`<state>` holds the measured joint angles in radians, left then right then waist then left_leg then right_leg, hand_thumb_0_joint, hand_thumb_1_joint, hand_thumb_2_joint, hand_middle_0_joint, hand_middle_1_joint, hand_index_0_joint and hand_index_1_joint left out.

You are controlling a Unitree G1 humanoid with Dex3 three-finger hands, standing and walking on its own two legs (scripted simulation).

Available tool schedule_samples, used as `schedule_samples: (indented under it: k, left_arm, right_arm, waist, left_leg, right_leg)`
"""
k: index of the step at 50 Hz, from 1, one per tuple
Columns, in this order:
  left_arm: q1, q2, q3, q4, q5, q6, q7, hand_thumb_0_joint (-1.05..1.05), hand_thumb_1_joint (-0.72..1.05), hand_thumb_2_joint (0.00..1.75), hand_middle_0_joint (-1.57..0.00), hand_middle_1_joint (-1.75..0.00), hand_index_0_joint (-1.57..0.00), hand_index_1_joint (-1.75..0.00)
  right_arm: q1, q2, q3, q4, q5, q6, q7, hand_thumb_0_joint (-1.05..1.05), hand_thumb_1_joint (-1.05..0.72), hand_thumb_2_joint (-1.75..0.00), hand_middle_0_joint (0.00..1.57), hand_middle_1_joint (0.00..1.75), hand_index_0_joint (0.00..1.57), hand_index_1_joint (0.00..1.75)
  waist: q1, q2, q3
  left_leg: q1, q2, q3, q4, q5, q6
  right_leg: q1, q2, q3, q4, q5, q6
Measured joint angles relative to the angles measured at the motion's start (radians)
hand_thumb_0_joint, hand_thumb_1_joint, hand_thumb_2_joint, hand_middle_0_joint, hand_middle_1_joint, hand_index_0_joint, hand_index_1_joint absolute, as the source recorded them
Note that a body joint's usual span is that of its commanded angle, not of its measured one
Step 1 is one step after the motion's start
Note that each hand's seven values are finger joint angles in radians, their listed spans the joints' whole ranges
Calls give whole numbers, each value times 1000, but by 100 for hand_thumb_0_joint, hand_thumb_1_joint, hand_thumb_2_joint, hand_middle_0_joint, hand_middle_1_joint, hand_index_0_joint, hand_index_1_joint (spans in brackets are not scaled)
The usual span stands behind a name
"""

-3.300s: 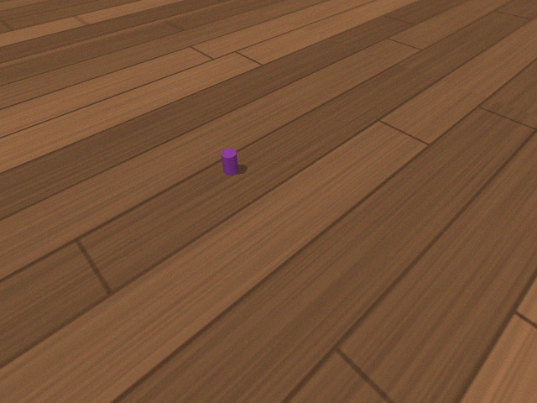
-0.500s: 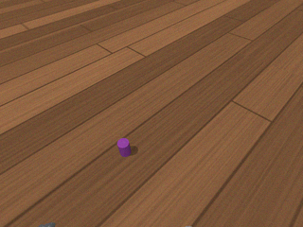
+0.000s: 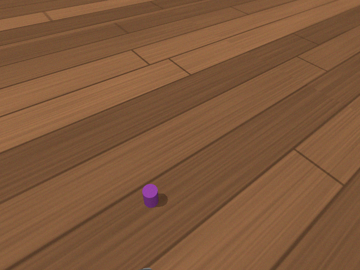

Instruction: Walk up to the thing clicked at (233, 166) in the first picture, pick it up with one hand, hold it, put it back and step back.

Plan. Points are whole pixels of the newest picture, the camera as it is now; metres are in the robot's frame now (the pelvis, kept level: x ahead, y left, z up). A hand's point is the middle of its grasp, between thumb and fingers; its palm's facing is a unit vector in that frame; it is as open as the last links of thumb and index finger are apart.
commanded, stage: walk up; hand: left
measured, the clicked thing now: (150, 196) +0.62 +0.19 -0.69
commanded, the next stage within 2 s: stand in 1.88 s
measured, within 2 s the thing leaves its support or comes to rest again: neither
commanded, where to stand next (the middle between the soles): +0.27 -0.02 m, yaw +0 degrees
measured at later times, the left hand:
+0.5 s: hand (98, 234) +0.23 +0.23 -0.11, palm faces -0.02 -0.90 -0.44, open 7.4 cm
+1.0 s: hand (101, 228) +0.26 +0.24 -0.15, palm faces +0.00 -0.94 -0.35, open 7.4 cm
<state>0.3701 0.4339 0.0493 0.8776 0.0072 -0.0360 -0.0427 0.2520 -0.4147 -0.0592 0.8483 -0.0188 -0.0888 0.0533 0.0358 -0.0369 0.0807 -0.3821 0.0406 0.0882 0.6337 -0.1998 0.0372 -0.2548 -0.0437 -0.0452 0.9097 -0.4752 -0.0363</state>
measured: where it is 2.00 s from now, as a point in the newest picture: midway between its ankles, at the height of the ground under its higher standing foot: outside the picture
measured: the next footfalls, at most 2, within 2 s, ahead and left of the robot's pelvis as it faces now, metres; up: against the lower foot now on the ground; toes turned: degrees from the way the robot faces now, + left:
right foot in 0.36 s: +0.24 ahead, -0.17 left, +0.00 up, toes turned -3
left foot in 0.70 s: +0.27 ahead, +0.10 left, +0.00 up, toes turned +2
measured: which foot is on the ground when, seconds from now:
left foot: down 0.00-0.38, up 0.40-0.68, down 0.70-1.00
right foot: up 0.00-0.34, down 0.36-1.00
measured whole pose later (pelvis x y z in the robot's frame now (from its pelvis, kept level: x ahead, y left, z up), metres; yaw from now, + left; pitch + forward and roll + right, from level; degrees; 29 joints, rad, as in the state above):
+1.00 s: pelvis +0.18 -0.02 +0.01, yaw +0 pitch -3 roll -1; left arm 0.13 0.38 -0.01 1.06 -0.01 -0.03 0.00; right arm 0.07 -0.36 0.00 1.04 0.00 0.00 0.02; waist 0.02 -0.01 0.08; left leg -0.31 0.04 0.03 0.61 -0.25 0.00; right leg -0.25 -0.04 -0.04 0.57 -0.27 0.03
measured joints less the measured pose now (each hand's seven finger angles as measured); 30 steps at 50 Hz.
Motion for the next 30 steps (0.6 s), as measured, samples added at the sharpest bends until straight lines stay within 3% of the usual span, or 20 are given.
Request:
schedule_samples:
  k: [2, 5, 12, 17, 20, 24, 27, 30]
  left_arm:
    - [-10, 3, -8, 12, -2, 8, 3, 1, 91, 90, -20, -30, -20, -30]
    - [-23, 10, -6, 12, -4, 4, -3, 1, 91, 90, -20, -30, -20, -30]
    - [-46, 2, 6, 17, 7, 4, -27, 1, 91, 90, -20, -30, -20, -30]
    - [-60, 0, 14, 19, 7, -18, -27, 1, 91, 90, -20, -30, -20, -30]
    - [-78, -4, 19, 17, 13, -39, -3, 0, 91, 90, -20, -30, -20, -30]
    - [-109, -36, -6, -11, -2, -49, 17, 0, 91, 90, -20, -30, -20, -30]
    - [-115, -48, -24, -25, -2, -47, 27, 0, 91, 90, -20, -30, -20, -30]
    - [-122, -47, -33, -23, 3, -41, 39, 0, 90, 90, -21, -30, -20, -30]
  right_arm:
    - [2, 11, 6, -17, 10, -3, -7, 0, -90, -90, 20, 30, 20, 30]
    - [19, 23, 20, -23, 16, -3, -12, 0, -90, -90, 20, 30, 20, 30]
    - [72, 3, 17, -19, 9, 7, -5, 0, -90, -90, 21, 30, 20, 30]
    - [106, -24, 10, -11, 9, 32, -1, 0, -90, -90, 21, 30, 20, 30]
    - [104, -32, 9, 5, 11, 55, -17, 0, -90, -90, 20, 30, 20, 30]
    - [60, -25, 18, 32, 17, 78, -35, 0, -90, -90, 20, 30, 20, 30]
    - [32, -18, 22, 37, 18, 77, -35, 0, -90, -90, 20, 30, 20, 30]
    - [0, -5, 22, 44, 16, 82, -34, 0, -90, -90, 20, 30, 20, 30]
  waist:
    - [-13, -9, 4]
    - [-21, -30, 1]
    - [-42, -9, -14]
    - [-57, 32, -27]
    - [-53, 75, -23]
    - [-33, 100, 9]
    - [-25, 106, 22]
    - [-19, 99, 28]
  left_leg:
    - [35, 0, 1, -19, -15, 4]
    - [95, -7, 9, -80, -13, 0]
    - [194, -5, 18, -140, -54, -5]
    - [211, 15, 9, -66, -148, -30]
    - [153, 40, -36, 118, -246, -16]
    - [18, -11, -88, 376, -296, -9]
    - [-43, -8, -84, 364, -263, -17]
    - [-55, 5, -79, 246, -208, -25]
  right_leg:
    - [-85, 15, 38, 142, 18, -6]
    - [-175, -12, 56, 147, 94, 2]
    - [-236, -68, 38, -86, 206, 35]
    - [-152, -44, 14, -275, 272, 28]
    - [-123, -4, -6, -263, 255, 32]
    - [-95, -6, -13, -264, 225, 22]
    - [-64, -8, -17, -298, 228, 21]
    - [-55, -8, -17, -296, 215, 25]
